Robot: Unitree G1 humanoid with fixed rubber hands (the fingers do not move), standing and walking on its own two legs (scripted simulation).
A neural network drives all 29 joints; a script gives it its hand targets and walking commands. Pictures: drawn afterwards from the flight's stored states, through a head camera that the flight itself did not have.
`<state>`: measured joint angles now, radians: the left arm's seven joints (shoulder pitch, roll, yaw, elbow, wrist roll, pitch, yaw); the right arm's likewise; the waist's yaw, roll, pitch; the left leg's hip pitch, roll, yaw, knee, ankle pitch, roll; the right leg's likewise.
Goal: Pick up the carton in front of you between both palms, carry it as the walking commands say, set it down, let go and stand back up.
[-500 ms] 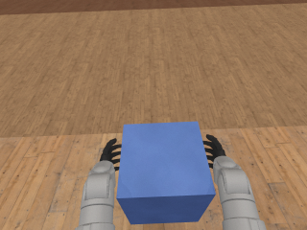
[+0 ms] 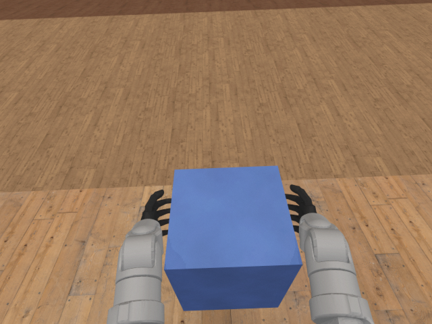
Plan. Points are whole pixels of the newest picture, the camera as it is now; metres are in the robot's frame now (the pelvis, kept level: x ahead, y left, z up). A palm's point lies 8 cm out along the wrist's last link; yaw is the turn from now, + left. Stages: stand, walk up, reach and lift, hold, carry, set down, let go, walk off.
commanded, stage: hold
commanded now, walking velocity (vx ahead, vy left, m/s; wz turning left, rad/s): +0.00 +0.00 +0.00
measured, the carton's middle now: (228, 241) +0.30 +0.00 -0.02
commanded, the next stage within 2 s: carry in 0.20 s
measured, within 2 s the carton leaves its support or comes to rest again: neither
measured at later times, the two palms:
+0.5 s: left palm (167, 189) +0.35 +0.12 +0.09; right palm (318, 188) +0.34 -0.18 +0.09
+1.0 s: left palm (186, 131) +0.57 +0.09 +0.07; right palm (302, 132) +0.55 -0.21 +0.07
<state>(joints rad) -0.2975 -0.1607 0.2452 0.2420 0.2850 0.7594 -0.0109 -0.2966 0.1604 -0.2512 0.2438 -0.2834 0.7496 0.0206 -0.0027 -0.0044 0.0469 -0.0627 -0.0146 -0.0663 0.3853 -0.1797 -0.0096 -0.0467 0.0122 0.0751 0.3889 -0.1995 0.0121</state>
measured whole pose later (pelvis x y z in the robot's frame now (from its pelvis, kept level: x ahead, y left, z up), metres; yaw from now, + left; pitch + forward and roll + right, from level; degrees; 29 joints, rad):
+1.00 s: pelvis +0.34 -0.04 -0.01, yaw -3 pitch +4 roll +0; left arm 0.09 -0.14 0.06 -0.49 0.00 1.11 0.19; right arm 0.08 0.14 -0.03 -0.50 0.02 1.13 -0.19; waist -0.04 0.02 -0.16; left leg 0.04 0.06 0.20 0.30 -0.40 -0.03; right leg -0.57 -0.08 -0.19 0.55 -0.11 -0.02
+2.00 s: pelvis +0.99 -0.07 -0.01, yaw -2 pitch +4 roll +1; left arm -0.33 -0.10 0.19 -0.36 -0.01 1.17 0.24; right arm -0.32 0.12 -0.16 -0.35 0.02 1.16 -0.22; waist -0.03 0.00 -0.10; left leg 0.00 0.02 0.21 0.33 -0.39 0.00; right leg -0.62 -0.09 -0.14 0.64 -0.07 -0.06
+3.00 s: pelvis +1.67 -0.16 +0.03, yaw -2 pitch +4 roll -1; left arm -0.55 -0.14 0.27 -0.09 0.03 1.12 0.21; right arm -0.52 0.11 -0.31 -0.12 -0.03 1.12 -0.21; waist 0.08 0.02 -0.05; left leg -0.37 0.03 0.00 1.18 -0.48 0.04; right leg -0.54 0.01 -0.17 0.70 -0.35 -0.08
